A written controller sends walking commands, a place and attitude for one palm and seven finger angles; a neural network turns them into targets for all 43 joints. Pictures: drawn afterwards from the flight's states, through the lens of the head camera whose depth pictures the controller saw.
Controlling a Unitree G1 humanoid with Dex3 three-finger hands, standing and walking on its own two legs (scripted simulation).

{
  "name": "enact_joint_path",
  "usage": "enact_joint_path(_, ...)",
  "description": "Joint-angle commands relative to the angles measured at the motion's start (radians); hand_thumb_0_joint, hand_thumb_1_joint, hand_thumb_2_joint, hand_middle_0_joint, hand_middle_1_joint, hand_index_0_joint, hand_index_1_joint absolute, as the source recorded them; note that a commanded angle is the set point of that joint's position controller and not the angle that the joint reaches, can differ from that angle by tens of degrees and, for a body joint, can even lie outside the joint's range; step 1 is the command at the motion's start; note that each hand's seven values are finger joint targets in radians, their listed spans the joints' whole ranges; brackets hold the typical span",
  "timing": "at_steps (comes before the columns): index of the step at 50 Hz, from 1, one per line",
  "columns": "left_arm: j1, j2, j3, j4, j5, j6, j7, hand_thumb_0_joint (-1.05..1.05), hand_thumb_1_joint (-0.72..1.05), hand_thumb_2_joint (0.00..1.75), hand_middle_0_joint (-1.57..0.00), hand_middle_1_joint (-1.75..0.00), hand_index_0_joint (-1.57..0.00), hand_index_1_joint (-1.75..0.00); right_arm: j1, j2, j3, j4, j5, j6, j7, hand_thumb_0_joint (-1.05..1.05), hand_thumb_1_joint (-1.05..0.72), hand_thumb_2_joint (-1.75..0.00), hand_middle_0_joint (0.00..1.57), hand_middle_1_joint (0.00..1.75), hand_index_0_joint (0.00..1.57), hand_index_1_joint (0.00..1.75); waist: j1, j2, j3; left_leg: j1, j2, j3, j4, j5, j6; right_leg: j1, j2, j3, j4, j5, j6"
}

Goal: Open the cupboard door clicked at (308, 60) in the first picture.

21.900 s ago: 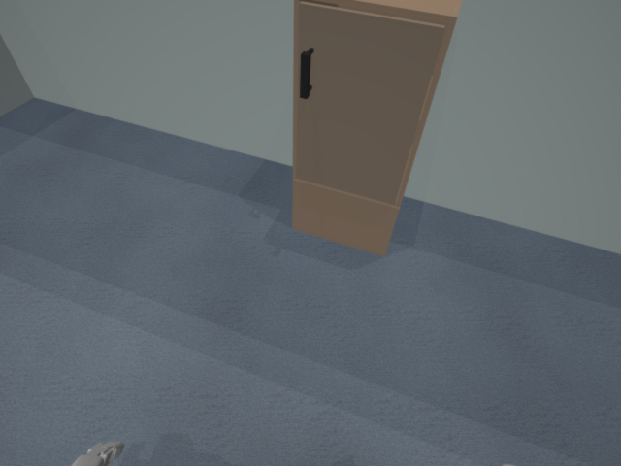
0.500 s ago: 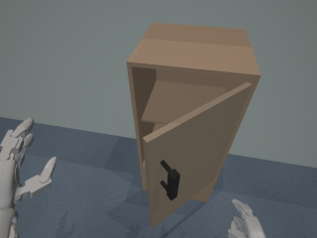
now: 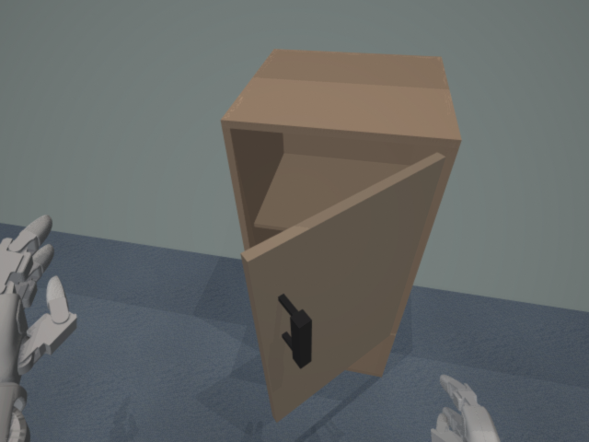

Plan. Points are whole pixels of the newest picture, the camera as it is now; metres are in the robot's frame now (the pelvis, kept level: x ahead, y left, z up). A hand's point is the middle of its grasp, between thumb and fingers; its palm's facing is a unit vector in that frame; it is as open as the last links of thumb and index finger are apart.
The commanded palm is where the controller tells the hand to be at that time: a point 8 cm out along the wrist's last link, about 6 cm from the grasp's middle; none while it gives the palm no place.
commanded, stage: step back with the hand held close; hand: left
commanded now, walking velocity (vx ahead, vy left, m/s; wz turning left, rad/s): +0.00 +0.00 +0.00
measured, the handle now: (293, 330) +0.30 +0.05 -0.03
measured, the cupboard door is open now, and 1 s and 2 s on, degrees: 47 47 47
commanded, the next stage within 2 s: stop stepping back and stand still in 1.10 s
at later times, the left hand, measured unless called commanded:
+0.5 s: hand (32, 351) +0.15 +0.28 +0.16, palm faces +0.36 -0.79 -0.49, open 7.4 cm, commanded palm +0.09 +0.32 +0.17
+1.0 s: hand out of the picture +0.02 +0.32 +0.16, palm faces +0.50 -0.75 -0.43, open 7.4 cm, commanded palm -0.03 +0.36 +0.17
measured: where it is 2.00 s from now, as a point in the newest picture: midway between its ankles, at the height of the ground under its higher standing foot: outside the picture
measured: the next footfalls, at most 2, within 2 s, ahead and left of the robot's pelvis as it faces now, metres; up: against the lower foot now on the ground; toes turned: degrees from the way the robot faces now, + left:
right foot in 1.40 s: -0.40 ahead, -0.05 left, +0.00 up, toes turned -2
left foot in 1.54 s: -0.15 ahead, +0.12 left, +0.00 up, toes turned +0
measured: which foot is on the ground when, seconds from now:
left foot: down 0.00-1.00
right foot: down 0.00-1.00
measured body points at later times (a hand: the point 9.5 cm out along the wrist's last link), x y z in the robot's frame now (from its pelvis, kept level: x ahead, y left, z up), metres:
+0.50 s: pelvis -0.05 +0.02 +0.00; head -0.05 +0.02 +0.45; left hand +0.12 +0.32 +0.18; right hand +0.11 -0.23 -0.08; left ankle +0.00 +0.12 -0.74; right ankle -0.04 -0.09 -0.74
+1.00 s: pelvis -0.14 +0.04 -0.01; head -0.14 +0.06 +0.43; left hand -0.01 +0.35 +0.18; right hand +0.05 -0.18 -0.09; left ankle -0.06 +0.12 -0.74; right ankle -0.11 -0.08 -0.74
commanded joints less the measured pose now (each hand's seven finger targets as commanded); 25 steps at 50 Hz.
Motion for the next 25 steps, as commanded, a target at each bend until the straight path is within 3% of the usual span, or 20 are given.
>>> enact_joint_path(1,-0.090,0.165,0.104,-0.155,-0.003,-0.066,0.007,0.00,0.90,0.90,-0.20,-0.30,-0.20,-0.30,-0.152,-0.104,-0.044,-0.164,-0.003,-0.049,-0.011,0.00,-0.90,-0.90,0.20,0.30,0.20,0.30,-0.001,-0.032,-0.020,0.063,0.004,0.017,-0.051,0.195,0.029,-0.093,-0.052,0.025,-0.095,0.243,0.039)
enact_joint_path(2,-0.181,0.211,0.131,-0.215,-0.003,-0.078,0.013,0.00,0.90,0.90,-0.20,-0.30,-0.20,-0.30,-0.158,-0.106,-0.042,-0.167,-0.004,-0.053,-0.013,0.00,-0.90,-0.90,0.20,0.30,0.20,0.30,-0.001,-0.024,-0.040,0.068,0.001,0.016,-0.052,0.182,0.031,-0.090,-0.056,0.029,-0.100,0.233,0.039)
enact_joint_path(3,-0.238,0.322,0.257,-0.218,0.013,-0.121,0.023,0.00,0.90,0.90,-0.20,-0.30,-0.20,-0.30,-0.127,-0.125,-0.053,-0.180,0.000,-0.035,-0.007,0.00,-0.90,-0.90,0.20,0.30,0.20,0.30,-0.039,-0.074,0.037,0.023,0.019,-0.014,0.006,0.156,0.048,-0.189,-0.106,0.111,-0.164,0.282,0.053)
enact_joint_path(4,-0.140,0.243,0.193,-0.132,0.015,-0.125,0.013,0.00,0.90,0.90,-0.20,-0.30,-0.20,-0.30,-0.133,-0.117,-0.056,-0.160,-0.006,-0.019,-0.004,0.00,-0.90,-0.90,0.20,0.30,0.20,0.30,-0.046,-0.109,0.019,0.029,0.014,-0.014,0.036,0.156,0.045,-0.193,-0.132,0.112,-0.167,0.315,0.054)
enact_joint_path(5,-0.136,0.250,0.190,-0.148,0.020,-0.129,0.011,0.00,0.90,0.90,-0.20,-0.30,-0.20,-0.30,-0.138,-0.119,-0.060,-0.166,-0.007,-0.010,-0.001,0.00,-0.90,-0.90,0.20,0.30,0.20,0.30,-0.041,-0.104,0.011,0.027,0.013,-0.012,0.035,0.175,0.042,-0.182,-0.139,0.101,-0.152,0.370,0.053)
enact_joint_path(6,-0.088,0.218,0.167,-0.138,0.022,-0.130,0.009,0.00,0.90,0.90,-0.20,-0.30,-0.20,-0.30,-0.137,-0.117,-0.061,-0.169,-0.008,-0.002,0.000,0.00,-0.90,-0.90,0.20,0.30,0.20,0.30,-0.048,-0.071,-0.005,0.035,0.018,-0.004,0.035,0.214,0.040,-0.177,-0.141,0.091,-0.131,0.416,0.058)
enact_joint_path(8,-0.031,0.193,0.146,-0.161,0.024,-0.133,0.009,0.00,0.90,0.90,-0.20,-0.30,-0.20,-0.30,-0.127,-0.124,-0.066,-0.181,-0.008,0.013,0.004,0.00,-0.90,-0.90,0.20,0.30,0.20,0.30,-0.052,-0.011,-0.063,0.044,0.028,-0.006,0.015,0.285,0.037,-0.148,-0.128,0.067,-0.094,0.415,0.065)
enact_joint_path(10,0.000,0.203,0.156,-0.209,0.024,-0.136,0.015,0.00,0.90,0.90,-0.20,-0.30,-0.20,-0.30,-0.129,-0.127,-0.072,-0.187,-0.007,0.025,0.002,0.00,-0.90,-0.90,0.20,0.30,0.20,0.30,-0.049,0.018,-0.113,0.050,0.043,-0.009,0.004,0.349,0.037,-0.121,-0.121,0.052,-0.066,0.418,0.068)
enact_joint_path(14,0.036,0.245,0.201,-0.253,0.020,-0.135,0.031,0.00,0.90,0.90,-0.20,-0.30,-0.20,-0.30,-0.132,-0.115,-0.079,-0.208,0.001,0.047,-0.001,0.00,-0.90,-0.90,0.20,0.30,0.20,0.30,-0.053,-0.057,-0.152,0.022,0.049,-0.004,0.012,0.352,0.030,-0.111,-0.118,0.060,-0.050,0.439,0.064)
enact_joint_path(15,0.036,0.271,0.222,-0.269,0.018,-0.140,0.038,0.00,0.90,0.90,-0.20,-0.30,-0.20,-0.30,-0.135,-0.118,-0.080,-0.207,0.000,0.049,-0.006,0.00,-0.90,-0.90,0.20,0.30,0.20,0.30,-0.050,-0.029,-0.163,0.007,0.050,-0.006,0.006,0.361,0.029,-0.093,-0.124,0.055,-0.037,0.450,0.058)
enact_joint_path(19,0.064,0.265,0.229,-0.265,0.015,-0.142,0.050,0.00,0.90,0.90,-0.20,-0.30,-0.20,-0.30,-0.137,-0.111,-0.084,-0.218,0.005,0.058,-0.012,0.00,-0.90,-0.90,0.20,0.30,0.20,0.30,-0.055,-0.033,-0.141,-0.043,0.058,-0.020,0.002,0.319,0.026,-0.116,-0.116,0.072,-0.032,0.384,0.054)
enact_joint_path(23,0.074,0.252,0.216,-0.269,0.019,-0.150,0.059,0.00,0.90,0.90,-0.20,-0.30,-0.20,-0.30,-0.130,-0.122,-0.085,-0.217,0.003,0.050,-0.014,0.00,-0.90,-0.90,0.20,0.30,0.20,0.30,-0.058,0.014,-0.108,-0.109,0.065,-0.044,-0.031,0.209,0.029,-0.137,-0.101,0.077,-0.039,0.242,0.049)
enact_joint_path(24,0.079,0.250,0.218,-0.264,0.021,-0.153,0.061,0.00,0.90,0.90,-0.20,-0.30,-0.20,-0.30,-0.126,-0.123,-0.085,-0.215,0.003,0.049,-0.013,0.00,-0.90,-0.90,0.20,0.30,0.20,0.30,-0.059,0.003,-0.100,-0.131,0.067,-0.053,-0.044,0.169,0.030,-0.136,-0.094,0.074,-0.040,0.205,0.049)
enact_joint_path(25,0.082,0.249,0.215,-0.270,0.022,-0.156,0.062,0.00,0.90,0.90,-0.20,-0.30,-0.20,-0.30,-0.130,-0.131,-0.086,-0.216,0.002,0.044,-0.014,0.00,-0.90,-0.90,0.20,0.30,0.20,0.30,-0.059,0.041,-0.092,-0.156,0.071,-0.064,-0.064,0.122,0.033,-0.129,-0.090,0.070,-0.036,0.176,0.046)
